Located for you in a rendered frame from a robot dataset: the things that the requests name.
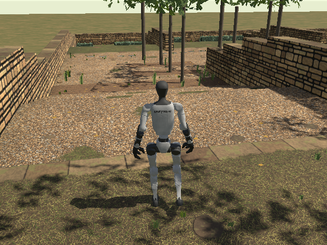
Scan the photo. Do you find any robot left thigh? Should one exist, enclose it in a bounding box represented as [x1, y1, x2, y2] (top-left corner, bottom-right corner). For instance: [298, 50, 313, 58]
[146, 142, 158, 177]

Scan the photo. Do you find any left robot upper arm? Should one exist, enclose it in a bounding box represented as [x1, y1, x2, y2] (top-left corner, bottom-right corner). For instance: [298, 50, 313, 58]
[139, 103, 152, 132]

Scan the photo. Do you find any robot head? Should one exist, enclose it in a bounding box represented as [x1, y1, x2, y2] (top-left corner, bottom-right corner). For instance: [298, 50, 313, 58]
[154, 81, 171, 105]

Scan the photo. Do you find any right robot forearm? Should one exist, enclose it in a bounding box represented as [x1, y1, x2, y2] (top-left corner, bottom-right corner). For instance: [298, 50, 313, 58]
[182, 123, 193, 144]

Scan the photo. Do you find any right robot upper arm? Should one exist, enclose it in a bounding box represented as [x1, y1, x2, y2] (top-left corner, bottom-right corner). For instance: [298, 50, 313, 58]
[173, 103, 187, 131]

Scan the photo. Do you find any left robot forearm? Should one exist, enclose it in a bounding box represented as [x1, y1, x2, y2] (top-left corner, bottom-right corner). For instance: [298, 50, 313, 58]
[134, 124, 144, 148]

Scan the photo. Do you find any right robot hand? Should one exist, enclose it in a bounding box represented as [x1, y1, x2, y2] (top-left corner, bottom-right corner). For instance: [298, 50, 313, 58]
[182, 142, 194, 153]

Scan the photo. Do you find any left robot hand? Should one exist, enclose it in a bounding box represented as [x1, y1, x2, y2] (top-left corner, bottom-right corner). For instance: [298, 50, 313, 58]
[133, 147, 145, 159]

